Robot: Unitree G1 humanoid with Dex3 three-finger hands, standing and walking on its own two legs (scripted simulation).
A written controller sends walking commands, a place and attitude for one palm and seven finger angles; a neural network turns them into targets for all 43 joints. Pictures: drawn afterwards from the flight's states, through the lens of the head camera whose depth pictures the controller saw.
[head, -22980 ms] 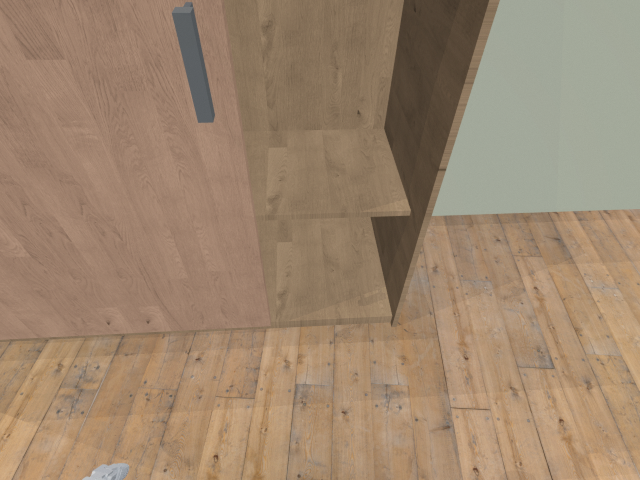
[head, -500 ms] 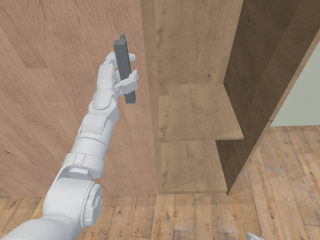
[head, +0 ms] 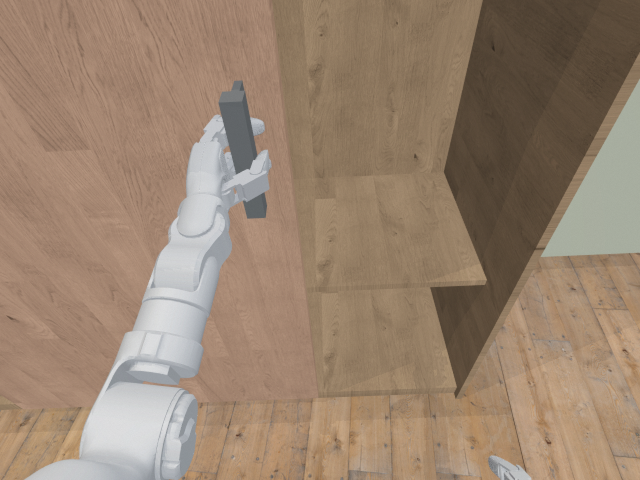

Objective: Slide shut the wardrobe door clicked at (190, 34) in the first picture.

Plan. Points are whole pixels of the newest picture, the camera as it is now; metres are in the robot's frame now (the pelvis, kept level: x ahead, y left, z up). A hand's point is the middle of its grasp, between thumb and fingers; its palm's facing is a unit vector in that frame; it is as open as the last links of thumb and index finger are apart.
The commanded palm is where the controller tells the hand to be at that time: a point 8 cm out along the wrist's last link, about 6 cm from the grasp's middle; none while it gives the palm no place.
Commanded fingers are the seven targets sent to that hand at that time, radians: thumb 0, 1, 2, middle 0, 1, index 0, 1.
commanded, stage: tug the door sideways, standing still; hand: left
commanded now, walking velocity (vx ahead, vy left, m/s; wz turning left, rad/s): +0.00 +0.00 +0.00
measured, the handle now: (248, 152) +0.48 +0.10 +0.19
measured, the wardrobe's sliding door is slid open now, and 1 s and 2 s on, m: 0.43 0.43 0.42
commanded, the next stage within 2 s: step sideways, sliding the door along in 1.00 s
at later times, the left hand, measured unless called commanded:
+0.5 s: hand (262, 174) +0.43 +0.07 +0.19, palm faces +0.08 -1.00 -0.04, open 6.3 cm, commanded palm +0.40 +0.08 +0.19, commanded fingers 0.00 0.90 0.90 -0.45 -1.40 -0.45 -1.40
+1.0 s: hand (264, 175) +0.43 +0.07 +0.19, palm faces +0.09 -0.99 -0.07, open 6.4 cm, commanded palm +0.40 +0.06 +0.19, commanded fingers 0.00 0.90 0.90 -0.45 -1.40 -0.45 -1.40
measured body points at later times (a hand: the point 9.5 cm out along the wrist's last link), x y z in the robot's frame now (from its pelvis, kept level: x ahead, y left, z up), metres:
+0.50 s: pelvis +0.00 +0.00 +0.00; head +0.00 -0.02 +0.45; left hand +0.42 +0.12 +0.20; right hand +0.14 -0.23 -0.12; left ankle +0.00 +0.12 -0.74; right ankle -0.06 -0.11 -0.74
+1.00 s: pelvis -0.03 +0.01 -0.01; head -0.01 -0.01 +0.44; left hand +0.42 +0.12 +0.20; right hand +0.08 -0.22 -0.14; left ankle +0.00 +0.12 -0.74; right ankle -0.06 -0.11 -0.74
